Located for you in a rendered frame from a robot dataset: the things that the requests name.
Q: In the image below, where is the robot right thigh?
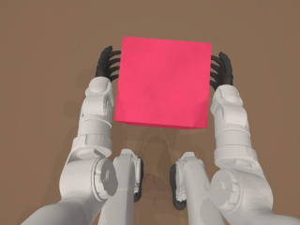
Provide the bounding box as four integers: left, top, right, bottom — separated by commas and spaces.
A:
175, 157, 226, 225

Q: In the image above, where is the carton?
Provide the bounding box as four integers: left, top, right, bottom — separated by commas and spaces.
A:
114, 37, 212, 129

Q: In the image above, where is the left robot hand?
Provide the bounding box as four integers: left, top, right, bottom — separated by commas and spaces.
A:
95, 46, 121, 82

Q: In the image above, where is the left robot shin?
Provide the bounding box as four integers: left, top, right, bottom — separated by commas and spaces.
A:
112, 148, 140, 193

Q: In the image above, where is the right robot hand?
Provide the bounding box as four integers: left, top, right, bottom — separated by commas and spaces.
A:
209, 52, 233, 92

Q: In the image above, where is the left robot upper arm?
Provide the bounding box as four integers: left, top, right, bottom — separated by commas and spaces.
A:
21, 157, 118, 225

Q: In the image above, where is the robot right forearm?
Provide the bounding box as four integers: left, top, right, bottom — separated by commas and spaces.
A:
210, 84, 267, 182

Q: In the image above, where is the robot left forearm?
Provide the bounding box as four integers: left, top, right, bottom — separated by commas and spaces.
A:
59, 76, 115, 194

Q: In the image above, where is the right robot upper arm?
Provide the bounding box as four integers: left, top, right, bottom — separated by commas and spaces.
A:
208, 167, 300, 225

